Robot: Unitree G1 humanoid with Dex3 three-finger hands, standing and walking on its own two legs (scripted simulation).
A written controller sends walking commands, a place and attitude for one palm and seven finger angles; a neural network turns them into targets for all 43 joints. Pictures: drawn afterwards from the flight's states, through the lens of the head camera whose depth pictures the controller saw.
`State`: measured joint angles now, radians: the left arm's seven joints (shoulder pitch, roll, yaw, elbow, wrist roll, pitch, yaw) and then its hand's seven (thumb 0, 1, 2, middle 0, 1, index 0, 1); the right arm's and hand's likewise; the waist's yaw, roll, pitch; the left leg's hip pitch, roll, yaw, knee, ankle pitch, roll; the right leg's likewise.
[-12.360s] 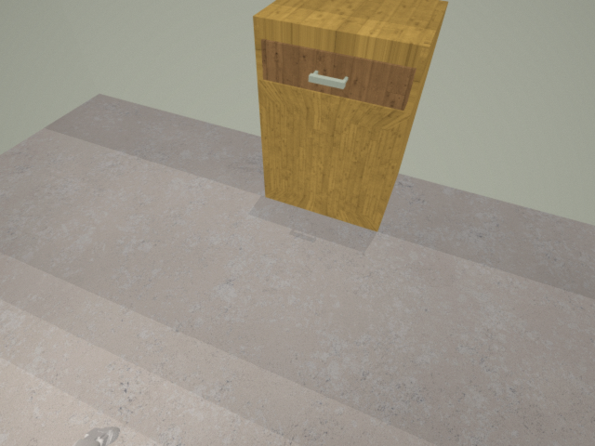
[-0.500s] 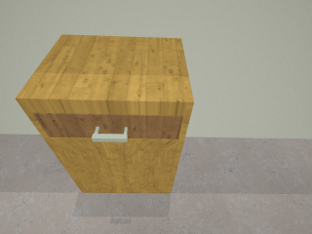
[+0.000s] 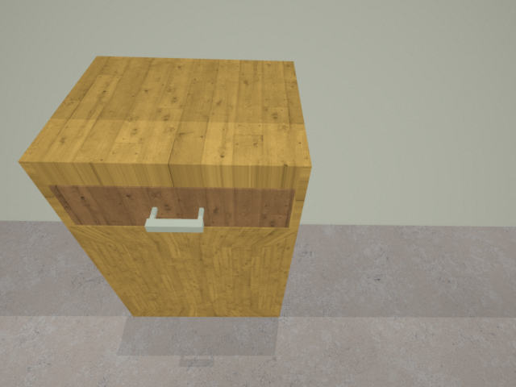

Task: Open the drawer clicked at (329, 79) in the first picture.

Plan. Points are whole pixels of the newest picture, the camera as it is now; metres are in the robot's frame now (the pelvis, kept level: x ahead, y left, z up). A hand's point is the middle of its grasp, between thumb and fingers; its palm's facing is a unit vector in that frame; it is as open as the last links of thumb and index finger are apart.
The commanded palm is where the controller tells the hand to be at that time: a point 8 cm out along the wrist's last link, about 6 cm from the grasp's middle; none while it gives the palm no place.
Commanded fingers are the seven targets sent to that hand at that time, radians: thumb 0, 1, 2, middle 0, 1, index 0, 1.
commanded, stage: look again from close up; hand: left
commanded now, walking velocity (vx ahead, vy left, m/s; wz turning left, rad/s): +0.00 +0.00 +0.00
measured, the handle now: (176, 218) +0.47 +0.21 -0.09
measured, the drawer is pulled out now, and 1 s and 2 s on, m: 0.00 0.00 0.00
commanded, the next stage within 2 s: raise the hand with hooked fingers in 0.28 s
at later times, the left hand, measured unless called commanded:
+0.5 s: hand out of the picture +0.06 +0.18 -0.13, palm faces -0.08 -0.88 -0.47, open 7.3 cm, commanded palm +0.11 +0.20 -0.06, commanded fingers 0.00 0.74 0.83 -0.21 -0.41 -0.21 -0.41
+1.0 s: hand (134, 371) +0.15 +0.20 -0.05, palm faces +0.06 -0.07 -1.00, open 9.8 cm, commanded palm +0.15 +0.19 +0.01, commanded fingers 0.00 0.15 0.58 -0.25 -0.78 -0.25 -0.78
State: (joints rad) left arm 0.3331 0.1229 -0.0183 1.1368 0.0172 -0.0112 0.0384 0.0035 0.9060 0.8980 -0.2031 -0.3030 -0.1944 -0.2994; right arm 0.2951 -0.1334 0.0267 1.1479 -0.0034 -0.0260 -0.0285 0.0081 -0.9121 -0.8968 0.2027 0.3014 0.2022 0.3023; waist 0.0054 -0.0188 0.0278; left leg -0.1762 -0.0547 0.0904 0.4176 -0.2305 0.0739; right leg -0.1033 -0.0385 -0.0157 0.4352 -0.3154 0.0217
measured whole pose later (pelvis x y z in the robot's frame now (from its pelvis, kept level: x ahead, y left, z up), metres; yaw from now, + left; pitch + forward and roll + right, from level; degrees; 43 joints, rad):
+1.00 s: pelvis -0.04 -0.07 -0.05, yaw +3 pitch +9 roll +1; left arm 0.29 0.37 -0.04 0.11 1.04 -0.02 0.46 0.00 0.36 0.67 -0.27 -0.64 -0.26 -0.64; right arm 0.02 -0.22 -0.01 0.56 -0.06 0.07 -0.01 0.01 -0.91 -0.90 0.20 0.30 0.20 0.30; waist 0.11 0.03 -0.11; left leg -0.69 0.02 0.00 0.91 -0.37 -0.01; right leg -0.60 0.02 -0.11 0.94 -0.50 -0.09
